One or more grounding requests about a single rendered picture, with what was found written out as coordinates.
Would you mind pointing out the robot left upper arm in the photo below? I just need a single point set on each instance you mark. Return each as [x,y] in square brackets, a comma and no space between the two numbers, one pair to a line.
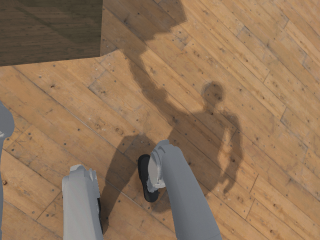
[7,126]

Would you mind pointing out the cabinet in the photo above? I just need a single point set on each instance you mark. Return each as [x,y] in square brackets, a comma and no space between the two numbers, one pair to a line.
[69,31]

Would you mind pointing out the robot right shin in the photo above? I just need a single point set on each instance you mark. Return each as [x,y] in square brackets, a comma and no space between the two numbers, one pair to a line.
[154,183]

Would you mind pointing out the robot right thigh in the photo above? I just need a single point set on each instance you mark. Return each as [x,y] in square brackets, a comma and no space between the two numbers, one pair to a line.
[192,216]

